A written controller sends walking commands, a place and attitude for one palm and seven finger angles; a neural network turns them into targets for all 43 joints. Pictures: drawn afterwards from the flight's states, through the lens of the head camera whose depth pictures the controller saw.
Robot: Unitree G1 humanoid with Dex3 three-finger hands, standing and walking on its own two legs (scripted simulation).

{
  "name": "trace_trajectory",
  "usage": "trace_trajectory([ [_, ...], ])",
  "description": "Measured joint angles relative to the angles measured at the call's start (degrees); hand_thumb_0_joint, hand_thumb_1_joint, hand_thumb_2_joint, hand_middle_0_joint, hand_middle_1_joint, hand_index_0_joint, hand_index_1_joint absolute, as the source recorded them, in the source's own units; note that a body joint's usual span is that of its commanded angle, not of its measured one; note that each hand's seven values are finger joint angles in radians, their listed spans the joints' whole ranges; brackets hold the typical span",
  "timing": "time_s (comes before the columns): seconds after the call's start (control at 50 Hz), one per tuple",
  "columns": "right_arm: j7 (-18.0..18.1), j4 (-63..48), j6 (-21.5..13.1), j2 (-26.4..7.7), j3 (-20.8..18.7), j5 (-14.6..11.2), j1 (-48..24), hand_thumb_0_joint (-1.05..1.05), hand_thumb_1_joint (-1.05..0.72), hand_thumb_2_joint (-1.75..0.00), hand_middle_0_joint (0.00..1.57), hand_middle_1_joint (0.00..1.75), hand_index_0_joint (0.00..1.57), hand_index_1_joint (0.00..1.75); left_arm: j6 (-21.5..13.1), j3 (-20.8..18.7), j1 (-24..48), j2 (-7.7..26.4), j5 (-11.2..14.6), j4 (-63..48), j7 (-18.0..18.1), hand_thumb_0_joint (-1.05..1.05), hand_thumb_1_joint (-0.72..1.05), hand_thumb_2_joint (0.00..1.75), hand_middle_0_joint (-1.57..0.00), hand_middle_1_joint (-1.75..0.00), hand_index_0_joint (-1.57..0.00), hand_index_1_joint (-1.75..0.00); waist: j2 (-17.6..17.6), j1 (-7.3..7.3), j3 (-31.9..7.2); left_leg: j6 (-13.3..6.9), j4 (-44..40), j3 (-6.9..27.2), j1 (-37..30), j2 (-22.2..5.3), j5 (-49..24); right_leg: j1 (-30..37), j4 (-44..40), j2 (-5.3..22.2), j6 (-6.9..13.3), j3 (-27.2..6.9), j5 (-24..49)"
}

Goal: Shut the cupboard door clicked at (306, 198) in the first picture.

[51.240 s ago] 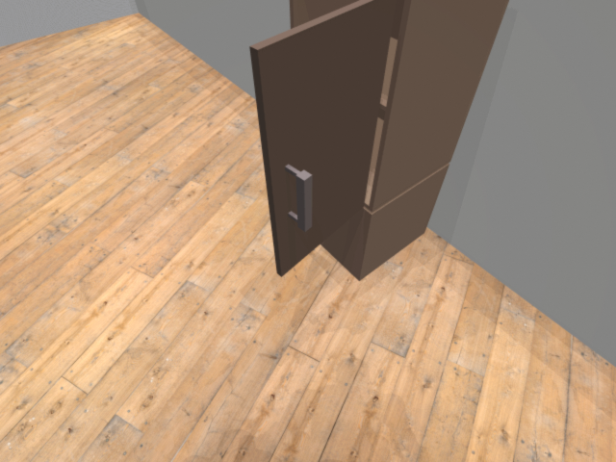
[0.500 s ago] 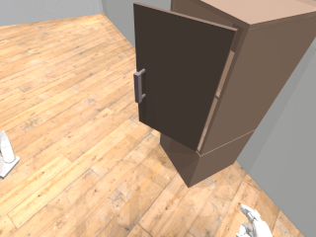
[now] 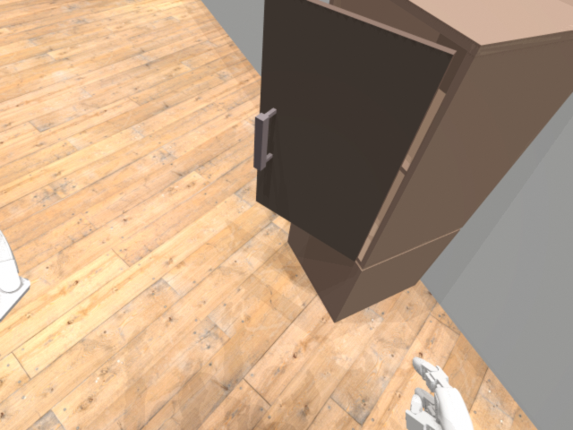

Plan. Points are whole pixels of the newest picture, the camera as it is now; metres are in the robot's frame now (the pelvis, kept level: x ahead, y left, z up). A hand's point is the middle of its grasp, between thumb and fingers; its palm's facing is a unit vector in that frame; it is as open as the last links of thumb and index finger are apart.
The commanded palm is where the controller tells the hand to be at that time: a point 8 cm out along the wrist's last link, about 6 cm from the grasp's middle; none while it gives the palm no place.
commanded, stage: step back with the hand held close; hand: left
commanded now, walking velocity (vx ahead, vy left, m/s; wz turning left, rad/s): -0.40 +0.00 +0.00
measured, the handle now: (265, 139) +0.74 +0.12 -0.07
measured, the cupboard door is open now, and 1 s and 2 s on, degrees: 29 29 29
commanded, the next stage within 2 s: stop stepping back and stand still in 0.16 s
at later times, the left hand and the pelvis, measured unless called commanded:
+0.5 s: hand out of the picture +0.04 +0.24 +0.16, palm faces +0.55 -0.76 -0.35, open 7.4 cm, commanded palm -0.02 +0.26 +0.18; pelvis -0.15 -0.04 +0.00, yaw +2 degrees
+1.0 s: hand out of the picture +0.00 +0.25 +0.15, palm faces +0.51 -0.78 -0.35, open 7.4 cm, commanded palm -0.07 +0.29 +0.18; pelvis -0.19 -0.02 -0.01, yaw +3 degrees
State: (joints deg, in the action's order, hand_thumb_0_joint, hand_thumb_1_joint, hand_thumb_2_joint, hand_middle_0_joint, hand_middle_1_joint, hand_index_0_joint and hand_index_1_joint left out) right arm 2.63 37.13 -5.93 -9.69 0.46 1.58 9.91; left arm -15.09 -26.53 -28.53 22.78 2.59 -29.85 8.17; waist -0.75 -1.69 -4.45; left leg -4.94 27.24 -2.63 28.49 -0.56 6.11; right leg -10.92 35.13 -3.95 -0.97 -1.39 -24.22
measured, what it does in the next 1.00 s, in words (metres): walks backwards: right foot, then left foot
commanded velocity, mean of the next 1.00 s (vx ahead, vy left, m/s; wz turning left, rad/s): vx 0.04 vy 0.00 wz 0.01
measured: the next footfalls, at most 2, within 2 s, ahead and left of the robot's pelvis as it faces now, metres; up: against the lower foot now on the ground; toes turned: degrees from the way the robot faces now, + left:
right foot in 0.20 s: -0.13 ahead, -0.12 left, +0.00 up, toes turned +3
left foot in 0.60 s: -0.14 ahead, +0.10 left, +0.00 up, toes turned +5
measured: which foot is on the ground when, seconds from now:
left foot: down 0.00-0.24, up 0.26-0.58, down 0.60-1.00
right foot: up 0.00-0.18, down 0.20-1.00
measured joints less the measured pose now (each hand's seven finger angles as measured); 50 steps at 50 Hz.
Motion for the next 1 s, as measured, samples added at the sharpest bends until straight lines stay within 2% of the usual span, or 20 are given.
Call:
trace_trajectory([
  [0.06,-1.24,-0.74,-0.91,0.82,0.39,-0.1,-4.73,0.01,-0.9,-0.9,0.2,0.3,0.2,0.3,1.37,2.1,1.71,0.63,0.24,-1.11,-0.91,0.02,0.9,0.9,-0.2,-0.3,-0.2,-0.3,-0.34,0.12,2.36,0.6,-4.49,-1.12,0.5,-1.05,-4.45,0.76,-2.27,0.05,-0.6,0.09,-0.39],
  [0.1,-1.91,-2.06,-0.98,1.46,0.68,-0.15,-7.24,0.01,-0.9,-0.9,0.2,0.3,0.21,0.3,2.33,2.41,1.28,2.44,0.68,-2.81,-1.83,0.02,0.9,0.9,-0.2,-0.3,-0.2,-0.3,-0.55,1.06,3.67,0.92,-6.57,-1.67,0.94,-1.57,-7.08,0.07,-2.65,-0.23,-0.8,0.37,-0.69],
  [0.18,-2.27,-5.66,0.17,2.16,1.49,-0.24,-9.28,0.01,-0.9,-0.9,0.2,0.3,0.21,0.3,3.51,-0.6,-3.06,7.99,2.24,-7.0,-3.47,0.02,0.89,0.9,-0.21,-0.3,-0.21,-0.3,-1.44,2.87,4.83,1.9,-7.82,-2.71,2.36,-2.03,-10.81,-0.78,-6.15,-0.16,-0.29,2.43,1.3],
  [0.2,-2.16,-6.47,0.68,1.83,1.59,-0.34,-9.15,0.01,-0.9,-0.9,0.2,0.3,0.21,0.3,3.53,-1.61,-4.25,9.18,2.67,-7.65,-3.8,0.02,0.89,0.9,-0.21,-0.3,-0.21,-0.3,-1.05,3.23,4.89,2.26,-7.27,-2.48,3.05,-2.24,-11.38,-0.39,-7.84,-0.35,0.94,3.41,2.02],
  [0.22,-1.98,-6.88,1.41,1.11,1.46,-0.61,-8.73,0.01,-0.9,-0.9,0.2,0.3,0.21,0.3,3.49,-1.93,-5.06,9.56,2.99,-7.92,-4.17,0.02,0.89,0.9,-0.21,-0.3,-0.21,-0.31,0.48,3.68,5.16,2.85,-5.94,-1.31,3.76,-2.94,-9.67,-0.18,-8.16,-1.37,2.59,4.59,2.51],
  [0.24,-1.71,-6.85,2.2,0.59,1.22,-1.19,-7.7,0.01,-0.9,-0.9,0.2,0.3,0.21,0.3,3.38,-2.09,-6.09,9.96,3.24,-8.1,-4.29,0.02,0.89,0.9,-0.21,-0.3,-0.21,-0.31,1.22,3.92,4.91,3.9,-3.27,-0.16,4.91,-3.05,-4.14,-0.1,-8.14,-1.84,3.77,5.42,2.96],
  [0.26,-1.4,-6.36,2.91,0.28,0.87,-1.63,-6.15,0.01,-0.9,-0.9,0.2,0.3,0.21,0.3,3.13,-2.21,-7.19,10.37,3.08,-8.06,-4.16,0.02,0.89,0.9,-0.22,-0.3,-0.21,-0.31,0.65,3.55,4.1,5.1,2.33,0.81,6.94,-2.19,2.65,-0.37,-7.72,-1.35,4.5,5.58,3.21],
  [0.28,-1.13,-5.4,3.61,0.01,0.62,-1.75,-4.39,0.01,-0.9,-0.9,0.2,0.3,0.21,0.3,2.92,-2.53,-8.48,10.42,2.66,-7.72,-3.81,0.02,0.89,0.9,-0.22,-0.3,-0.21,-0.31,-0.69,2.6,2.83,5.91,10.19,1.58,8.96,-0.87,8.61,-0.85,-7.18,-0.34,4.89,4.95,3.38],
  [0.32,-0.27,-3.59,5.33,-0.76,0.4,-1.79,-0.86,0.01,-0.9,-0.9,0.2,0.3,0.21,0.3,3.62,-2.91,-10.56,8.98,2.01,-6.02,-2.21,0.01,0.89,0.9,-0.22,-0.3,-0.22,-0.31,-3.14,0.98,0.32,6.62,22.89,1.69,10.47,0.97,13.9,-1.23,-6.79,1.74,5.08,3.17,3.86],
  [0.36,0.94,-2.5,6.3,-2.32,0.19,-1.98,2.56,0.01,-0.91,-0.9,0.2,0.3,0.2,0.3,5.27,-1.64,-9.34,6.13,1.26,-2.15,-0.23,0.01,0.89,0.9,-0.22,-0.3,-0.22,-0.31,-3.49,0.2,-1.38,6.7,28.23,1.1,8.57,1.05,14.38,-0.83,-6.96,3.13,4.83,2.5,4.41],
  [0.4,2.19,-1.06,6.21,-4.21,-0.47,-2.21,5.45,0.01,-0.91,-0.9,0.2,0.3,0.2,0.3,7.28,0.68,-4.93,2.78,0.72,3.19,1.45,0.01,0.89,0.9,-0.22,-0.3,-0.21,-0.31,-2.55,0.01,-2.41,6.44,28.83,0.83,4.86,0.38,14.14,-0.34,-7.0,4.1,4.38,3.18,4.72],
  [0.46,3.31,1.28,5.74,-6.53,-1.66,-2.29,8.36,0.01,-0.91,-0.9,0.2,0.3,0.2,0.3,9.68,4.11,1.12,-2.17,0.19,9.54,2.98,0.01,0.89,0.9,-0.21,-0.3,-0.21,-0.31,-0.72,0.67,-3.21,5.6,25.49,1.11,-1.54,-0.91,14.11,-0.28,-6.56,5.09,3.79,5.48,4.93],
  [0.52,3.56,2.62,5.26,-7.21,-2.51,-2.24,9.14,0.01,-0.91,-0.9,0.2,0.3,0.2,0.3,10.23,6.58,2.16,-4.6,-0.27,9.7,2.99,0.02,0.89,0.9,-0.21,-0.3,-0.2,-0.3,-0.12,1.73,-2.85,4.7,19.36,1.09,-7.69,-1.93,15.49,-1.15,-5.87,5.78,3.44,7.26,5.32],
  [0.6,3.19,1.28,3.71,-6.45,-2.65,-2.06,8.57,0.02,-0.91,-0.9,0.2,0.3,0.2,0.3,8.07,6.44,-1.46,-3.23,-0.4,3.67,2.36,0.02,0.89,0.9,-0.21,-0.3,-0.21,-0.3,0.41,3.17,-1.22,3.83,3.57,1.12,-16.54,-2.76,12.1,-3.05,-4.27,5.5,2.81,8.69,5.83],
  [0.64,3.1,0.87,2.79,-4.7,-2.51,-2.15,7.35,0.02,-0.91,-0.9,0.2,0.3,0.2,0.3,6.63,4.48,-2.86,-0.85,-0.22,1.57,2.35,0.02,0.89,0.9,-0.21,-0.3,-0.21,-0.31,-0.7,3.21,0.05,6.45,1.05,0.65,-17.94,-2.49,13.02,-3.79,-2.8,6.0,2.27,8.25,5.78],
  [0.7,2.6,-0.37,1.05,-2.24,-1.08,-2.03,6.19,0.02,-0.91,-0.9,0.2,0.3,0.2,0.3,5.74,1.12,-3.59,1.9,-0.15,1.29,2.54,0.02,0.89,0.9,-0.21,-0.3,-0.21,-0.31,-1.4,2.65,0.45,7.01,2.51,-0.77,-17.79,-2.42,12.71,-3.98,-2.5,5.94,1.82,6.5,6.6],
  [0.76,2.03,-0.85,-0.13,-0.56,0.55,-2.05,5.65,0.01,-0.91,-0.9,0.2,0.3,0.2,0.3,5.92,0.34,-1.05,2.11,-0.13,3.66,2.68,0.02,0.89,0.9,-0.21,-0.3,-0.21,-0.31,-0.25,2.39,-0.22,6.6,4.36,-0.93,-17.08,-3.09,13.35,-3.92,-2.68,5.08,1.48,5.99,7.13],
  [0.84,1.32,-0.79,0.05,0.91,2.4,-2.1,5.39,0.01,-0.9,-0.9,0.2,0.3,0.2,0.3,7.2,1.8,1.6,-0.42,-0.35,6.83,2.66,0.02,0.89,0.9,-0.21,-0.3,-0.2,-0.3,0.99,2.56,-1.24,6.37,6.22,-0.28,-16.1,-3.69,14.26,-3.98,-2.48,3.88,1.95,5.54,7.09],
  [0.92,0.86,-0.57,0.67,0.95,2.94,-1.81,5.52,0.01,-0.9,-0.9,0.2,0.3,0.21,0.3,8.28,4.11,0.7,-2.68,-0.5,6.81,2.08,0.02,0.9,0.9,-0.2,-0.3,-0.2,-0.3,1.71,2.41,-1.39,6.0,8.64,0.5,-14.7,-4.42,15.79,-4.46,-1.78,3.09,2.77,6.13,6.52],
  [1.0,0.44,0.66,1.48,-0.87,1.64,-1.61,5.24,0.01,-0.9,-0.9,0.21,0.3,0.21,0.3,7.46,6.08,0.66,-3.08,-0.94,4.7,1.68,0.02,0.89,0.9,-0.21,-0.3,-0.21,-0.3,0.95,1.63,0.18,4.91,17.64,1.87,-10.05,-2.47,18.91,-4.61,-1.33,3.37,3.1,6.86,5.88],
])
